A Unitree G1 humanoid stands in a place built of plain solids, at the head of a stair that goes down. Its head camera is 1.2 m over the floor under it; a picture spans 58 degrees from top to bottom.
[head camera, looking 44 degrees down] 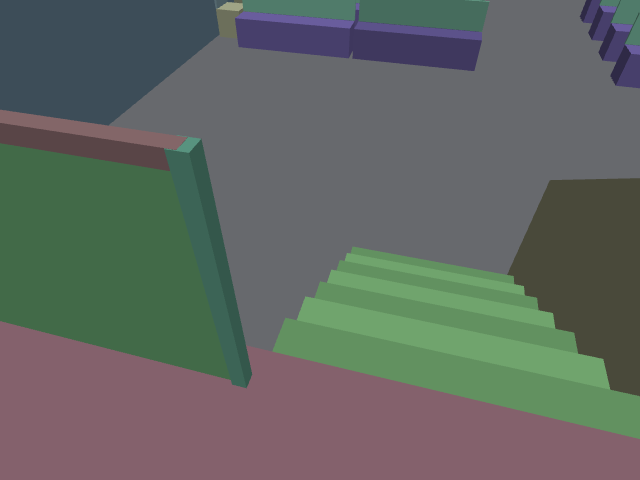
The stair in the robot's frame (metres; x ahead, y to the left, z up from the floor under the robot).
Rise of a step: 0.19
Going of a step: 0.26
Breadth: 1.27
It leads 15 degrees to the right of straight ahead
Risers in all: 8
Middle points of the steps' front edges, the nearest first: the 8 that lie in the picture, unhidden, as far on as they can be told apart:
0.59 -0.41 0.00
0.84 -0.48 -0.19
1.10 -0.55 -0.38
1.35 -0.61 -0.57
1.61 -0.68 -0.76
1.86 -0.75 -0.95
2.12 -0.82 -1.13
2.38 -0.88 -1.32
